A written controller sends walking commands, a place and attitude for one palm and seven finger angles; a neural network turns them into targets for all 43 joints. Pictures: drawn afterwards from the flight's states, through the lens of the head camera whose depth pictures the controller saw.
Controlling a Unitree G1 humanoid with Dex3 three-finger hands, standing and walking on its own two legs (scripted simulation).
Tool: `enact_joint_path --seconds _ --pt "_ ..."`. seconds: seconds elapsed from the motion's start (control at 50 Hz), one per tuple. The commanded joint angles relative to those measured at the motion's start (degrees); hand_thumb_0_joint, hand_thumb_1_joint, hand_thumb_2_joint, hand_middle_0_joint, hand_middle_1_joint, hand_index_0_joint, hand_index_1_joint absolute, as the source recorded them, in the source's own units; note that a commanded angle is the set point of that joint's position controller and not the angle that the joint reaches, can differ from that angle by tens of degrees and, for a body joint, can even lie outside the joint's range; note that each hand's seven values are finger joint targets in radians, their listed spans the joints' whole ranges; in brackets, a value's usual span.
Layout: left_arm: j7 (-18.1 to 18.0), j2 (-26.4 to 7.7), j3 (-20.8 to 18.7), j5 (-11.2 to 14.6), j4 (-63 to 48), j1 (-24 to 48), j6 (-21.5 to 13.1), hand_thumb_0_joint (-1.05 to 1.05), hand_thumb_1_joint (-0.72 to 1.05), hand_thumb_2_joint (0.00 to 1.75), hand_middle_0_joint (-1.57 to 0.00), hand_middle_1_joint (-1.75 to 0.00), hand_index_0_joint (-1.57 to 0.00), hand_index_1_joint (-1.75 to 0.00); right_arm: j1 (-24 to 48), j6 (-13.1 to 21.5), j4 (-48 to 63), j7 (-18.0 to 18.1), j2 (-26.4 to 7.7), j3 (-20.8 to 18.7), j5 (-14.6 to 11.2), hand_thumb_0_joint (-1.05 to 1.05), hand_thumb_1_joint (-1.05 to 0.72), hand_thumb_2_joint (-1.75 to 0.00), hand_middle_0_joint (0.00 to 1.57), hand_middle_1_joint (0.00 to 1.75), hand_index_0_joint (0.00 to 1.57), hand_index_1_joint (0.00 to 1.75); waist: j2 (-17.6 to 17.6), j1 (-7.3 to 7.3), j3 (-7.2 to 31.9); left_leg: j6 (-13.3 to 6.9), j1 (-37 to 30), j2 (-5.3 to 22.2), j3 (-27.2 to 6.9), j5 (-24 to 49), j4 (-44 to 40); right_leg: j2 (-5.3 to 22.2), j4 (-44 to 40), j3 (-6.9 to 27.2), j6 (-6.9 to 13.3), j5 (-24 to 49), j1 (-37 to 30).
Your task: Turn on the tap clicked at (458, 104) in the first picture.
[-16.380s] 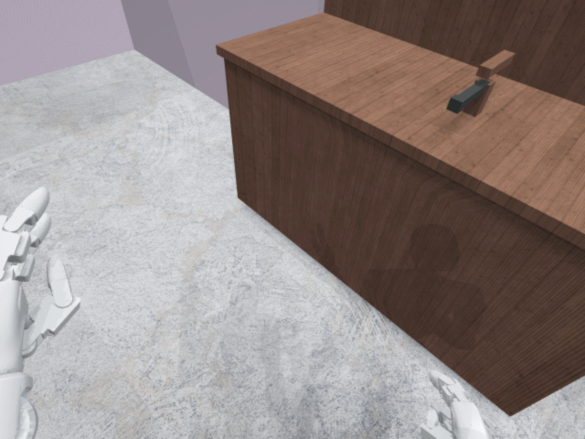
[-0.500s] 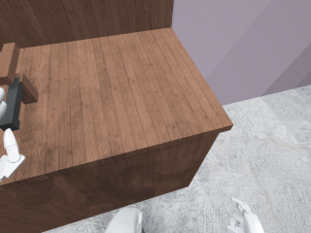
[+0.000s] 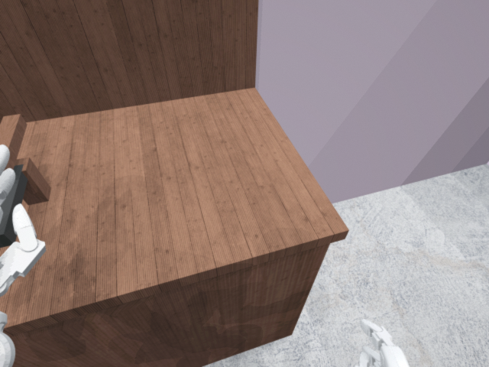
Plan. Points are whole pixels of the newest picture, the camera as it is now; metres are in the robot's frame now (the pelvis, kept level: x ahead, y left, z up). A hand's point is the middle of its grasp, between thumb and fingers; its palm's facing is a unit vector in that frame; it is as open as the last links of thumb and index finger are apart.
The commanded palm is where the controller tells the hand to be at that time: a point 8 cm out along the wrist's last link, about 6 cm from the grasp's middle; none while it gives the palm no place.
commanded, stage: come to a stop and stand still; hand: left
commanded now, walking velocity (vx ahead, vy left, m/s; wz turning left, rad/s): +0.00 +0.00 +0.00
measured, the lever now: (0, 235) +0.25 +0.40 +0.10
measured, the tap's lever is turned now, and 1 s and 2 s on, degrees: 0 0 0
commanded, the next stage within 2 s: look again from close up in 1.06 s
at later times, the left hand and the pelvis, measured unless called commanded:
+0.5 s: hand (68, 248) +0.21 +0.25 +0.15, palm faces +0.34 -0.86 -0.38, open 7.4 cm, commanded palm +0.16 +0.29 +0.19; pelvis +0.00 +0.01 +0.01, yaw -1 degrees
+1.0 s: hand (64, 222) +0.24 +0.28 +0.15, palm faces +0.37 -0.85 -0.38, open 7.4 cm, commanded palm +0.18 +0.30 +0.19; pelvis +0.03 +0.02 +0.01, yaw +1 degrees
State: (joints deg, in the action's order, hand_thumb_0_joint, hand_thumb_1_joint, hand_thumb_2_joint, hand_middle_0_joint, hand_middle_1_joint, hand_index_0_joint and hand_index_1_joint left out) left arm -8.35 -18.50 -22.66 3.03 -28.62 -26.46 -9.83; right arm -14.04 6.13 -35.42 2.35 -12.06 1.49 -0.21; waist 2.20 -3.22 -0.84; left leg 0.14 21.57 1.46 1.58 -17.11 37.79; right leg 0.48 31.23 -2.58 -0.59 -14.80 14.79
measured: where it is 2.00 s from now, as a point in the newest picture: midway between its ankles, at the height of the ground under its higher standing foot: outside the picture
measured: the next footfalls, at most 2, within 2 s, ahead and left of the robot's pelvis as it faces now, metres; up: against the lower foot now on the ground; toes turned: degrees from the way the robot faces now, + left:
none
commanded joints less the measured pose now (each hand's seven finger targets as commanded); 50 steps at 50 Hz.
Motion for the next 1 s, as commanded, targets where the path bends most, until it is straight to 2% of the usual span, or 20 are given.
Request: enact_joint_path --seconds 0.0,0.04,0.1,0.2,0.22,0.24,0.26,0.3,0.34,0.4,0.46,0.48,0.5,0.52,0.6,0.66,0.72,0.84,0.9,0.98 --pt "-1.48 -10.29 -0.16 -0.82 -8.98 15.39 -1.16 0.00 0.90 0.90 -0.20 -0.30 -0.20 -0.30 8.16 3.72 7.68 2.22 -5.89 -2.46 -0.45 0.00 -0.90 -0.90 0.20 0.30 0.20 0.30 -5.02 3.36 4.33 0.05 -9.81 0.16 -2.53 3.68 -6.83 7.25 -11.15 8.11 3.27 -3.95 5.53" --pt "-1.66 -9.78 0.63 -1.39 -12.27 15.53 -1.91 0.00 0.90 0.90 -0.20 -0.30 -0.20 -0.30 8.24 4.14 8.66 2.67 -6.73 -3.09 -0.46 0.00 -0.90 -0.90 0.20 0.30 0.20 0.30 -0.14 2.40 4.15 -1.27 -8.53 2.76 -5.79 8.66 -11.78 4.03 -8.17 5.58 1.96 1.05 1.13" --pt "-1.94 -13.68 -3.73 -1.24 -16.85 11.31 -2.94 0.00 0.90 0.90 -0.20 -0.30 -0.20 -0.30 9.24 3.94 9.31 2.46 -6.36 -2.49 -0.07 0.00 -0.90 -0.90 0.20 0.30 0.20 0.30 8.27 1.97 5.40 -2.37 -3.58 5.40 -10.78 6.81 -18.55 0.77 -4.19 1.89 0.59 2.51 -5.64" --pt "-1.86 -12.16 -5.69 -0.22 -13.53 0.29 -3.59 0.00 0.90 0.90 -0.20 -0.30 -0.20 -0.30 7.26 3.75 10.01 1.55 -5.92 -3.21 -0.25 0.00 -0.90 -0.90 0.20 0.30 0.20 0.30 4.33 2.14 7.01 -1.10 -1.09 2.84 -6.62 3.78 -17.19 1.87 -9.26 3.09 1.50 6.38 -11.45" --pt "-0.47 -59.11 -37.12 -8.87 -27.59 62.29 -10.59 0.00 0.90 0.90 -0.20 -0.30 -0.20 -0.30 1.61 6.12 9.30 1.18 -7.40 -2.66 3.10 0.00 -0.90 -0.90 0.20 0.30 0.20 0.30 -3.79 0.21 -3.44 -2.50 2.93 2.81 -2.97 12.78 -6.62 5.95 -15.36 8.50 -0.32 13.50 0.81" --pt "2.44 -23.35 -14.26 -2.75 8.43 28.62 -8.05 0.00 0.90 0.90 -0.20 -0.30 -0.20 -0.30 4.67 5.68 6.02 1.04 -0.92 -0.41 0.72 0.00 -0.90 -0.90 0.20 0.30 0.20 0.30 -6.64 2.75 8.29 -1.51 -5.92 -1.22 -2.38 14.29 -9.93 7.82 -10.74 7.86 4.65 15.39 -2.17" --pt "2.35 -20.47 -13.33 -0.73 8.25 10.56 -8.18 0.00 0.90 0.90 -0.20 -0.30 -0.20 -0.30 3.42 6.05 8.89 0.85 -5.38 -3.76 0.31 0.00 -0.90 -0.90 0.20 0.30 0.20 0.30 -2.53 -0.17 6.90 -0.02 -7.38 0.77 -2.40 15.46 -8.92 6.22 -12.52 10.78 2.98 18.90 -4.32" --pt "3.70 -8.15 -2.54 1.42 9.01 2.63 -7.21 0.00 0.90 0.90 -0.20 -0.30 -0.20 -0.30 3.94 6.01 9.15 -0.59 -6.24 -4.56 -1.29 0.00 -0.90 -0.90 0.20 0.30 0.20 0.30 7.65 0.71 11.68 -0.92 -12.26 1.71 -1.77 16.58 -12.65 4.92 -8.15 6.48 2.71 12.95 -6.85" --pt "3.79 -9.07 -0.67 1.23 -0.57 2.78 -7.32 0.00 0.90 0.90 -0.20 -0.30 -0.20 -0.30 3.68 5.82 10.18 -2.05 -7.65 -4.84 -1.23 0.00 -0.90 -0.90 0.20 0.30 0.20 0.30 5.38 0.59 12.11 -1.35 -10.75 3.24 -3.53 16.01 -14.14 3.57 -7.75 4.77 1.44 8.55 -7.03" --pt "2.97 -9.02 1.13 1.06 -4.30 1.47 -6.57 0.00 0.90 0.90 -0.20 -0.30 -0.20 -0.30 6.90 5.94 10.98 -2.23 -6.20 -3.76 -1.78 0.00 -0.90 -0.90 0.20 0.30 0.20 0.30 -3.27 0.63 7.98 -1.58 -8.10 3.37 -3.68 4.89 -16.90 2.38 -9.13 3.44 0.51 1.88 -5.62" --pt "2.05 -14.41 -3.65 -0.16 -7.83 8.75 -7.00 0.00 0.90 0.90 -0.20 -0.30 -0.20 -0.30 7.45 6.12 12.06 -0.88 -6.59 -3.71 -1.00 0.00 -0.90 -0.90 0.20 0.30 0.20 0.30 -10.03 1.19 4.52 -1.48 -6.12 1.25 -3.95 -3.22 -16.54 2.70 -13.62 5.11 0.66 -7.57 -1.73" --pt "1.92 -15.29 -4.66 -0.34 -8.92 11.69 -7.31 0.00 0.90 0.90 -0.20 -0.30 -0.20 -0.30 7.80 6.25 12.08 -0.34 -6.40 -3.51 -0.82 0.00 -0.90 -0.90 0.20 0.30 0.20 0.30 -10.10 1.46 3.23 -1.55 -6.62 0.66 -3.96 -4.31 -16.12 2.97 -14.84 5.75 0.84 -10.48 0.17" --pt "1.23 -19.90 -8.05 -0.78 -11.85 15.80 -7.36 0.00 0.90 0.90 -0.20 -0.30 -0.20 -0.30 9.25 5.85 11.53 0.19 -6.60 -3.25 -0.72 0.00 -0.90 -0.90 0.20 0.30 0.20 0.30 -6.57 1.61 2.36 -1.67 -7.31 0.95 -4.03 -5.22 -16.65 2.49 -14.63 5.53 0.75 -11.11 1.38" --pt "1.25 -17.08 -6.23 -0.93 -11.29 17.81 -7.78 0.00 0.90 0.90 -0.20 -0.30 -0.20 -0.30 8.63 5.92 11.49 0.57 -6.64 -3.28 -0.27 0.00 -0.90 -0.90 0.20 0.30 0.20 0.30 -2.94 2.17 2.42 -2.20 -5.56 1.48 -5.23 -7.43 -18.11 2.55 -13.21 4.84 1.03 -10.88 -0.27" --pt "1.08 -15.34 -5.14 -1.44 -11.27 19.72 -8.52 0.00 0.90 0.90 -0.20 -0.30 -0.20 -0.30 8.42 7.11 10.87 0.46 -5.85 -2.76 -0.53 0.00 -0.90 -0.90 0.20 0.30 0.20 0.30 9.70 1.66 3.12 -3.18 -0.84 3.44 -7.33 -13.59 -22.74 0.38 -7.83 3.56 1.03 -2.67 -8.02" --pt "1.42 -11.38 -2.40 -1.55 -10.54 15.73 -9.33 0.00 0.90 0.90 -0.20 -0.30 -0.20 -0.30 7.20 8.05 10.33 -0.49 -5.98 -3.01 -0.22 0.00 -0.90 -0.90 0.20 0.30 0.20 0.30 9.58 1.49 4.83 -2.85 -1.45 3.13 -7.57 -10.01 -21.70 0.50 -7.94 3.66 1.45 1.01 -10.25" --pt "1.88 -7.49 0.39 -1.44 -7.10 8.04 -8.35 0.00 0.90 0.90 -0.20 -0.30 -0.20 -0.30 6.19 7.61 9.82 -1.46 -6.17 -3.15 -0.07 0.00 -0.90 -0.90 0.20 0.30 0.20 0.30 3.99 1.64 5.25 -1.51 -4.37 2.22 -6.61 -1.46 -19.93 0.44 -9.91 3.22 1.45 4.11 -8.69" --pt "1.97 -10.69 -3.38 -0.71 -5.05 5.39 -6.62 0.00 0.90 0.90 -0.20 -0.30 -0.20 -0.30 6.60 5.09 10.33 -1.26 -6.33 -3.51 -0.22 0.00 -0.90 -0.90 0.20 0.30 0.20 0.30 -2.20 1.78 6.49 -0.47 -7.49 1.71 -4.80 13.00 -17.02 0.99 -11.02 2.67 0.86 11.99 -9.18" --pt "1.68 -13.90 -5.88 -0.63 -10.22 9.01 -6.57 0.00 0.90 0.90 -0.20 -0.30 -0.20 -0.30 8.77 4.49 10.94 -0.53 -5.98 -3.09 -0.52 0.00 -0.90 -0.90 0.20 0.30 0.20 0.30 0.08 1.85 8.21 -0.46 -10.50 1.62 -4.24 17.66 -16.36 1.07 -10.09 2.24 0.67 14.58 -9.70" --pt "1.76 -12.68 -4.27 -0.18 -14.71 8.47 -6.91 0.00 0.90 0.90 -0.20 -0.30 -0.20 -0.30 8.25 4.55 11.72 -0.39 -5.96 -3.38 -0.31 0.00 -0.90 -0.90 0.20 0.30 0.20 0.30 2.50 1.59 11.17 -1.10 -13.02 1.87 -4.11 22.69 -14.31 1.72 -9.19 2.41 0.91 18.41 -11.79"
